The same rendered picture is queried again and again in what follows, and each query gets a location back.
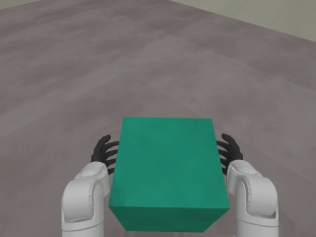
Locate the left robot forearm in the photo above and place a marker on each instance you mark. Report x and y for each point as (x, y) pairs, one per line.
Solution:
(82, 203)

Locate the carton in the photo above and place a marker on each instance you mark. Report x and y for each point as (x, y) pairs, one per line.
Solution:
(168, 176)

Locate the right robot forearm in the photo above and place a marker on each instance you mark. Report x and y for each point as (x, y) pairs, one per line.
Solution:
(256, 202)

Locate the robot left hand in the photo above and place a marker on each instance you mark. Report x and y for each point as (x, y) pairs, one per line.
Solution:
(100, 154)

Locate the robot right hand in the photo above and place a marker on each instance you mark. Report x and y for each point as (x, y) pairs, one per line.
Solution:
(232, 154)

